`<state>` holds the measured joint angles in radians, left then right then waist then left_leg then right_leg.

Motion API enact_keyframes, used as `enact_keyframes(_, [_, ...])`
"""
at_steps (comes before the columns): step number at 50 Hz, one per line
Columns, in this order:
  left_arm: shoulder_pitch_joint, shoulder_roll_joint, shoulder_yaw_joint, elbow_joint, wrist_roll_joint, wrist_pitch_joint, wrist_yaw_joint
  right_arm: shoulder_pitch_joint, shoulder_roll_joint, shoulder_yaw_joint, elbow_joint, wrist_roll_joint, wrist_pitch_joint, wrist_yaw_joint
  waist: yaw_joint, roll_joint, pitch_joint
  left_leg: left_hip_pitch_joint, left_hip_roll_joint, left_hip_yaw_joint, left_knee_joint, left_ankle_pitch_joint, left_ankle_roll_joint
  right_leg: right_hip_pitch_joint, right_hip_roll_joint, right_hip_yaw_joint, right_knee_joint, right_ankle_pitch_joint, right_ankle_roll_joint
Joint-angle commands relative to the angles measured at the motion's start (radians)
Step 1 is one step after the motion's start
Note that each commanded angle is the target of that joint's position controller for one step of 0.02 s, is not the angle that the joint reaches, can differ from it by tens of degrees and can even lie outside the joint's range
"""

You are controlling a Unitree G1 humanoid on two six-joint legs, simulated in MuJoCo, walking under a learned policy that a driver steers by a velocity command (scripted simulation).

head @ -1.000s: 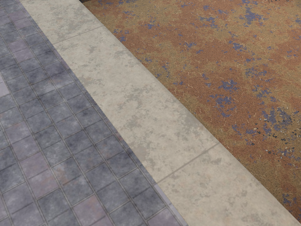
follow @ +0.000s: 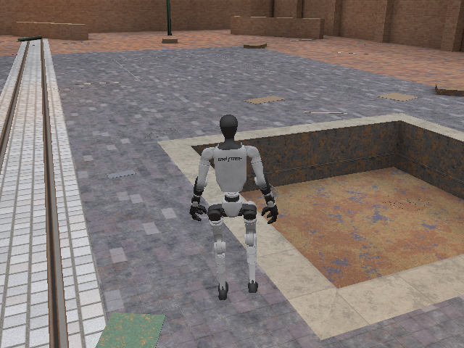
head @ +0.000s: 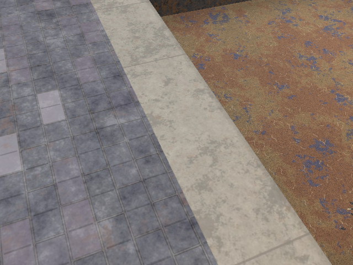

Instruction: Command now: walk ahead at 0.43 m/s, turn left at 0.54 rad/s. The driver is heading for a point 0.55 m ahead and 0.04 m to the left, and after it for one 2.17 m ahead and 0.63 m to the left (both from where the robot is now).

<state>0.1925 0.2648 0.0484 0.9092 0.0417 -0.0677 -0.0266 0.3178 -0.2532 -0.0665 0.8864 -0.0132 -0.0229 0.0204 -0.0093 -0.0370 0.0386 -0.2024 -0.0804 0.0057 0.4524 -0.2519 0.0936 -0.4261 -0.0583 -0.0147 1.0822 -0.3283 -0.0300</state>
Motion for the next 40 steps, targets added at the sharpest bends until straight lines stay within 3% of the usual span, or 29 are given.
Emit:
enact_keyframes(1, [-0.025, 0.083, 0.013, -0.067, 0.011, 0.006, -0.009, 0.056, -0.147, -0.029, -0.038, 0.015, -0.029, -0.012, 0.005, 0.089, -0.004, 0.152, 0.242, -0.321, -0.261, 0.254, 0.162, -0.209, -0.026, 0.023, -0.04, 0.096, 0.028])
enact_keyframes(5, [-0.17, 0.063, 0.003, -0.135, 0.003, 0.021, -0.009, 0.122, -0.15, -0.03, -0.021, 0.014, -0.033, -0.018, -0.028, 0.085, 0.032, 0.156, 0.221, -0.292, -0.272, 0.317, 0.168, -0.285, -0.011, -0.001, -0.196, 0.187, 0.075])
enact_keyframes(8, [-0.271, 0.048, -0.008, -0.183, -0.004, 0.018, -0.017, 0.145, -0.147, -0.031, -0.019, 0.009, -0.031, -0.019, -0.06, 0.108, 0.042, 0.142, 0.198, -0.283, -0.25, 0.359, 0.148, -0.251, 0.015, -0.008, -0.343, 0.287, 0.077])
enact_keyframes(11, [-0.326, 0.063, -0.009, -0.223, -0.016, 0.014, -0.012, 0.157, -0.164, -0.036, -0.019, 0.002, -0.034, -0.025, -0.071, 0.114, 0.042, 0.159, 0.216, -0.321, -0.221, 0.415, 0.125, -0.198, 0.032, 0.004, -0.444, 0.317, 0.063])
enact_keyframes(14, [-0.235, 0.098, 0.001, -0.218, -0.021, 0.005, -0.001, 0.097, -0.187, -0.043, -0.038, 0.0, -0.036, -0.034, -0.015, 0.124, 0.018, 0.144, 0.225, -0.347, -0.154, 0.518, 0.076, -0.013, 0.054, 0.022, -0.531, 0.27, 0.025])
enact_keyframes(15, [-0.143, 0.121, 0.012, -0.193, -0.022, 0.0, 0.008, 0.071, -0.201, -0.047, -0.046, -0.003, -0.038, -0.033, 0.023, 0.124, -0.021, 0.127, 0.208, -0.343, -0.066, 0.64, 0.056, 0.113, 0.083, 0.013, -0.543, 0.213, 0.009])
enact_keyframes(16, [-0.003, 0.146, 0.025, -0.154, -0.022, -0.009, 0.021, 0.058, -0.207, -0.049, -0.049, -0.002, -0.041, -0.026, 0.087, 0.083, -0.097, 0.107, 0.155, -0.309, 0.113, 0.694, 0.035, 0.283, 0.095, 0.001, -0.597, 0.201, -0.009])
enact_keyframes(17, [0.14, 0.199, 0.04, -0.141, -0.003, -0.02, 0.038, 0.066, -0.164, -0.038, -0.064, 0.004, -0.046, -0.016, 0.142, 0.01, -0.213, -0.001, 0.085, -0.262, 0.368, 0.524, 0.015, 0.496, -0.046, 0.137, -0.634, 0.056, -0.044])
enact_keyframes(18, [0.198, 0.277, 0.053, -0.154, 0.026, -0.019, 0.05, 0.134, -0.039, -0.011, -0.1, 0.03, -0.048, -0.014, 0.104, -0.19, -0.326, -0.271, -0.043, -0.164, 0.661, -0.122, -0.011, 0.723, -0.327, 0.544, -0.718, -0.161, -0.113])
enact_keyframes(19, [0.135, 0.276, 0.058, -0.154, 0.009, -0.004, 0.045, 0.181, -0.101, -0.016, -0.105, 0.014, -0.039, -0.017, 0.045, -0.263, -0.342, -0.397, -0.034, -0.136, 0.808, -0.276, -0.001, 0.67, -0.388, 0.849, -0.839, -0.257, -0.18])
enact_keyframes(20, [0.05, 0.173, 0.038, -0.178, 0.0, 0.001, 0.04, 0.137, -0.139, -0.023, -0.083, -0.003, -0.026, -0.019, 0.024, -0.094, -0.191, -0.43, 0.042, -0.133, 0.847, -0.181, 0.002, 0.532, -0.355, 0.704, -0.845, -0.319, -0.169])
enact_keyframes(21, [0.011, 0.105, 0.021, -0.176, -0.008, -0.002, 0.035, 0.075, -0.131, -0.019, -0.083, -0.011, -0.025, -0.008, 0.029, -0.004, -0.099, -0.407, 0.074, -0.116, 0.801, -0.104, -0.003, 0.408, -0.292, 0.535, -0.852, -0.2, -0.157])
enact_keyframes(22, [0.006, 0.083, 0.014, -0.165, -0.003, -0.006, 0.033, 0.059, -0.108, -0.016, -0.084, -0.013, -0.022, 0.001, 0.014, -0.013, -0.065, -0.374, 0.098, -0.112, 0.755, -0.075, -0.008, 0.338, -0.242, 0.412, -0.869, -0.067, -0.135])
enact_keyframes(24, [0.046, 0.078, 0.01, -0.128, -0.008, -0.025, 0.03, 0.052, -0.089, -0.01, -0.086, -0.03, -0.005, 0.015, 0.0, -0.056, -0.042, -0.331, 0.111, -0.106, 0.713, -0.063, -0.02, 0.271, -0.191, 0.273, -0.885, 0.139, -0.132])
enact_keyframes(27, [0.1, 0.091, 0.014, -0.092, -0.021, -0.054, 0.015, 0.0, -0.073, -0.002, -0.104, -0.029, 0.006, 0.024, -0.005, -0.05, -0.036, -0.379, 0.108, -0.109, 0.642, -0.023, -0.033, 0.286, -0.196, 0.189, -0.917, 0.287, -0.161])
enact_keyframes(29, [0.119, 0.096, 0.015, -0.076, -0.022, -0.056, 0.013, -0.083, -0.071, 0.005, -0.131, -0.031, 0.005, 0.03, 0.004, -0.04, -0.011, -0.433, 0.12, -0.099, 0.548, 0.037, -0.049, 0.3, -0.191, 0.139, -0.95, 0.285, -0.168])
enact_keyframes(31, [0.114, 0.088, 0.011, -0.064, -0.024, -0.052, 0.011, -0.146, -0.049, 0.02, -0.148, -0.03, 0.0, 0.033, 0.002, -0.036, 0.013, -0.39, 0.121, -0.045, 0.403, 0.098, -0.068, 0.275, -0.157, 0.044, -0.932, 0.493, -0.155])
enact_keyframes(33, [0.133, 0.094, 0.01, -0.045, -0.029, -0.046, 0.01, -0.197, -0.02, 0.038, -0.155, -0.025, -0.008, 0.033, 0.015, -0.054, -0.002, -0.282, 0.106, 0.025, 0.264, 0.16, -0.073, 0.253, -0.126, -0.033, -0.886, 0.694, -0.132])
enact_keyframes(35, [0.18, 0.105, 0.011, -0.017, -0.031, -0.038, 0.01, -0.222, -0.025, 0.042, -0.154, -0.021, -0.016, 0.026, 0.032, -0.069, -0.029, -0.225, 0.087, 0.049, 0.192, 0.197, -0.067, 0.301, -0.129, -0.037, -0.834, 0.785, -0.113])
enact_keyframes(37, [0.186, 0.119, 0.014, -0.001, -0.034, -0.027, 0.015, -0.206, -0.042, 0.04, -0.142, -0.022, -0.022, 0.016, 0.023, -0.083, -0.038, -0.183, 0.077, 0.042, 0.123, 0.188, -0.045, 0.349, -0.142, -0.02, -0.771, 0.804, -0.095])
enact_keyframes(39, [0.184, 0.116, 0.013, 0.012, -0.041, -0.013, 0.023, -0.083, -0.063, 0.032, -0.087, -0.039, -0.038, 0.003, -0.032, -0.036, -0.081, -0.016, 0.054, 0.042, -0.024, 0.273, -0.014, 0.354, -0.105, -0.034, -0.601, 0.769, -0.059])
enact_keyframes(40, [0.215, 0.093, 0.005, 0.009, -0.041, -0.012, 0.026, -0.002, -0.11, 0.021, -0.061, -0.054, -0.052, -0.004, -0.051, 0.03, -0.144, 0.144, 0.142, -0.025, -0.028, 0.515, 0.002, 0.278, -0.064, -0.059, -0.469, 0.587, -0.028])
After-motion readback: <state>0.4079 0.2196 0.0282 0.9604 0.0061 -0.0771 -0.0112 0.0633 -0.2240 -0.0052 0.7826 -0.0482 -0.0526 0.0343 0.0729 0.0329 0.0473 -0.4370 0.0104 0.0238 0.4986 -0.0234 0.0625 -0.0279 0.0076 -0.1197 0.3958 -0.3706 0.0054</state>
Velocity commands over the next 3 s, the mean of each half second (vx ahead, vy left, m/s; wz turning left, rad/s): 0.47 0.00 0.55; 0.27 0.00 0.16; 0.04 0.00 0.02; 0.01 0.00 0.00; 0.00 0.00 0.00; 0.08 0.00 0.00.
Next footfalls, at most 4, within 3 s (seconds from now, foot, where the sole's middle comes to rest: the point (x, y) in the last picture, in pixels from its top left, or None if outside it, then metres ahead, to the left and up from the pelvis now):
0.34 right None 0.39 -0.09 -0.78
0.80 left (123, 254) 0.52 0.19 -0.78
1.14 right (179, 248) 0.55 -0.02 -0.78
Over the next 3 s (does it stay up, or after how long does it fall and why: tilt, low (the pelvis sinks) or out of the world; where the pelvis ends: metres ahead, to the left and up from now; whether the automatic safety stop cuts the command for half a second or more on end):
stays up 0.55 0.11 0.00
